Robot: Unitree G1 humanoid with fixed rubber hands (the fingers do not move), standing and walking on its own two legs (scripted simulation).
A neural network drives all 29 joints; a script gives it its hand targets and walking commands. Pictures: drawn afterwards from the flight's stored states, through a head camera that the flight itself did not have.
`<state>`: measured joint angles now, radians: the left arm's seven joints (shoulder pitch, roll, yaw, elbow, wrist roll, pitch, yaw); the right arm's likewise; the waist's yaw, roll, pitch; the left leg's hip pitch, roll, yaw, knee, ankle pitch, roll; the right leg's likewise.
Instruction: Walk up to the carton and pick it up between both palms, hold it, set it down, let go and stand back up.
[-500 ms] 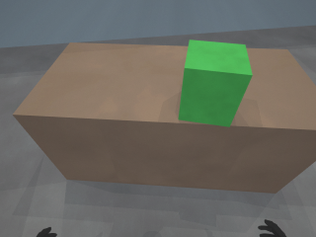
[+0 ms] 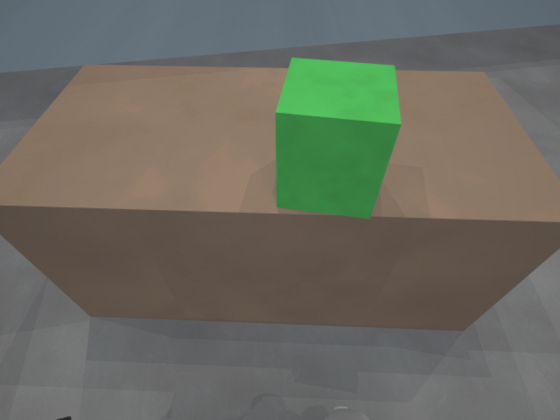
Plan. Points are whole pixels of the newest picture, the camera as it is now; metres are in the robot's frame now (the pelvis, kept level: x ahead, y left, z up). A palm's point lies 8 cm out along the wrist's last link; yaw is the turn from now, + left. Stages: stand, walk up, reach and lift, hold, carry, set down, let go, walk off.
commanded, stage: walk up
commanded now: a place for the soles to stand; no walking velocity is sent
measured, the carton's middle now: (332, 140) +0.64 -0.10 +0.01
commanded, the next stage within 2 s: none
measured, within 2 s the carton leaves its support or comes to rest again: neither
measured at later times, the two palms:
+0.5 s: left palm (132, 401) +0.17 +0.24 -0.11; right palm out of the picture +0.19 -0.42 -0.08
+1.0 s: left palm (205, 296) +0.33 +0.14 -0.08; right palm out of the picture +0.25 -0.50 -0.11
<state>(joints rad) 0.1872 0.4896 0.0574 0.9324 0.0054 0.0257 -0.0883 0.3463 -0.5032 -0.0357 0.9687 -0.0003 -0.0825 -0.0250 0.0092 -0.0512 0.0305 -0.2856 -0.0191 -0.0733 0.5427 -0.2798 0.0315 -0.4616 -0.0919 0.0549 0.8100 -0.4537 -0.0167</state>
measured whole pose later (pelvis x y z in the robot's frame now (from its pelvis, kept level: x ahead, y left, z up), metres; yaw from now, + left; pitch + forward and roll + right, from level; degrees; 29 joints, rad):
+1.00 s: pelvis +0.21 -0.17 +0.00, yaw -4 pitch -1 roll +3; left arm 0.16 0.41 0.06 0.87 0.01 -0.02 0.00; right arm 0.20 -0.44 -0.04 0.91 0.00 0.02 -0.02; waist 0.00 -0.01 0.13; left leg -0.34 0.03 -0.04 0.97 -0.50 0.00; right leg -0.37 -0.03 0.02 0.65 -0.26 -0.02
